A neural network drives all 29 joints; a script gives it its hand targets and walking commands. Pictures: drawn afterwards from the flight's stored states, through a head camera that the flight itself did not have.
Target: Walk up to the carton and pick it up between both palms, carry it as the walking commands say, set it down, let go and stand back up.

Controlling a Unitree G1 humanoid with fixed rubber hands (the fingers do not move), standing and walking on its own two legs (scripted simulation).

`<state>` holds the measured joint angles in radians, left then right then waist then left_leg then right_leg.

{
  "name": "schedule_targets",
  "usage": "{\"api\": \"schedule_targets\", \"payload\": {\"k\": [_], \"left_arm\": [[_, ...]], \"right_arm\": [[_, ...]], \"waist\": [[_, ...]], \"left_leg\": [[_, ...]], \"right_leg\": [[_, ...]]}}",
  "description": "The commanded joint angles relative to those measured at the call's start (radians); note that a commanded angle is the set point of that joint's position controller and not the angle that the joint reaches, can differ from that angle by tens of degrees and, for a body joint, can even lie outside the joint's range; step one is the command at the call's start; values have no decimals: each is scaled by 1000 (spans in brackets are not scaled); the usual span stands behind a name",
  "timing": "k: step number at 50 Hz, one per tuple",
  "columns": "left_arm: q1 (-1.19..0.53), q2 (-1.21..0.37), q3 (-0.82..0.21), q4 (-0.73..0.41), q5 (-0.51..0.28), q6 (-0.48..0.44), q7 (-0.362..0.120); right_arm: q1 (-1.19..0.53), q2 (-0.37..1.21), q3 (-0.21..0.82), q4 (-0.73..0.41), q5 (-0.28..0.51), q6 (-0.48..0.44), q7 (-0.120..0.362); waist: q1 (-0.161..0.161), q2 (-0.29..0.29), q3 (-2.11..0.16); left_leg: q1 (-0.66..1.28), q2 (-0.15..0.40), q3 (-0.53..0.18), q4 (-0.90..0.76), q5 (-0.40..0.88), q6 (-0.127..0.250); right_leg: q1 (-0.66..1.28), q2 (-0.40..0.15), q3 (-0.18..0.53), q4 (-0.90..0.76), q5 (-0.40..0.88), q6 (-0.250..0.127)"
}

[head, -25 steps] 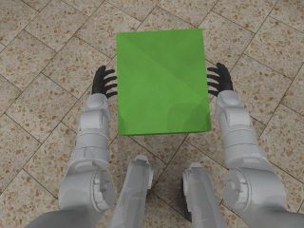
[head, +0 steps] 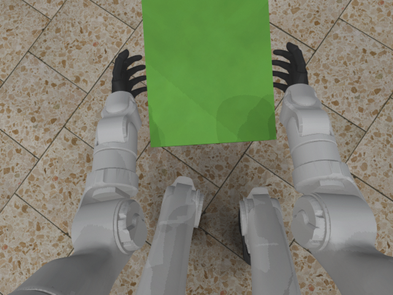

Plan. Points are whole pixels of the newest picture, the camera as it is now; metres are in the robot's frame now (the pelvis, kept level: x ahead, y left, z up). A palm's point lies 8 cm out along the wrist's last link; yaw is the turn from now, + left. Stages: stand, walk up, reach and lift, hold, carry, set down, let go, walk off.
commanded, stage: set down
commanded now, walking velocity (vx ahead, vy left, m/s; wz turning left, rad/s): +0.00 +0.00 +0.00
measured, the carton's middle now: (207, 80) +0.53 +0.07 -0.18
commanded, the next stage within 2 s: none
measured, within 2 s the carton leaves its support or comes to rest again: rests again in 1.88 s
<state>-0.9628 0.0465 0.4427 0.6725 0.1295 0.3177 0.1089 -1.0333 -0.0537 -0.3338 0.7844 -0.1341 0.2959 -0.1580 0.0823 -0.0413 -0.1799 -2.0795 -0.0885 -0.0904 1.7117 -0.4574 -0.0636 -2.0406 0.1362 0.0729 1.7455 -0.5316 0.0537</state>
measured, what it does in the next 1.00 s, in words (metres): lowers itself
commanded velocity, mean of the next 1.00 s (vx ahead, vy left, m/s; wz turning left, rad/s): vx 0.00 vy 0.00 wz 0.00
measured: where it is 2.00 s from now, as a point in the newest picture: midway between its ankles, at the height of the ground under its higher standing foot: (214, 236)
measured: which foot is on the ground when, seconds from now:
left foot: down 0.00-1.00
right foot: down 0.00-1.00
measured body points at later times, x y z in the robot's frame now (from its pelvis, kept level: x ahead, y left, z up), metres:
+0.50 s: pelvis -0.01 +0.00 -0.06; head +0.31 +0.03 +0.25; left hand +0.49 +0.23 -0.19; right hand +0.54 -0.10 -0.19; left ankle +0.11 +0.13 -0.46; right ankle +0.09 -0.12 -0.46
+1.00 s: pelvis +0.00 +0.00 -0.10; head +0.36 +0.02 +0.17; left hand +0.51 +0.23 -0.27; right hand +0.55 -0.10 -0.28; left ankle +0.11 +0.13 -0.46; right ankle +0.09 -0.12 -0.46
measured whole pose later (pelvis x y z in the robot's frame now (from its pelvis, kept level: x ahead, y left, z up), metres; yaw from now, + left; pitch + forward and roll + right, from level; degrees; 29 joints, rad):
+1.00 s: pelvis +0.00 +0.00 -0.10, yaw -1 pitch +44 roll +0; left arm -1.26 0.20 0.40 0.85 0.04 0.25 0.06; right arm -1.37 -0.23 -0.19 1.00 0.01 0.22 -0.18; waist 0.10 -0.04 0.18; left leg -2.30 -0.07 -0.06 2.06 -0.53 -0.07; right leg -2.26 0.17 0.07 2.10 -0.60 0.07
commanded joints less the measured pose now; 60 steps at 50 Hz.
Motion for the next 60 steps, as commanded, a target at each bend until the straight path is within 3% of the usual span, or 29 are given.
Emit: {"api": "schedule_targets", "payload": {"k": [1, 15, 38, 48, 54, 60], "left_arm": [[-682, -881, -518, -47, -151, -30, -333], [-794, -830, -498, -40, -154, -38, -312], [-921, -699, -485, -13, -196, -83, -310], [-937, -605, -426, 45, -197, -112, -321], [-930, -561, -414, 69, -193, -131, -323], [-951, -540, -447, 44, -229, -151, -322]], "right_arm": [[-674, 951, 459, -76, 146, -54, 292], [-783, 885, 431, -34, 174, -62, 292], [-925, 782, 454, -20, 231, -104, 253], [-963, 721, 456, 20, 240, -137, 240], [-969, 686, 461, 44, 265, -160, 241], [-970, 673, 481, 37, 298, -179, 232]], "waist": [[41, -15, -1076], [48, 4, -1063], [68, -25, -1030], [96, -98, -856], [120, -93, -753], [111, -72, -767]], "left_leg": [[672, -43, 169, -103, 299, 22], [637, -33, 172, -8, 292, 20], [529, -10, 187, 167, 335, 16], [432, 3, 178, 229, 337, 25], [392, 9, 174, 271, 363, 33], [410, 14, 164, 309, 427, 38]], "right_leg": [[475, 47, -135, -136, 220, -31], [345, 50, -157, -24, 181, -37], [320, 33, -155, 142, 237, -30], [284, 30, -150, 199, 249, -25], [260, 34, -133, 238, 283, -30], [294, 33, -122, 276, 348, -39]]}}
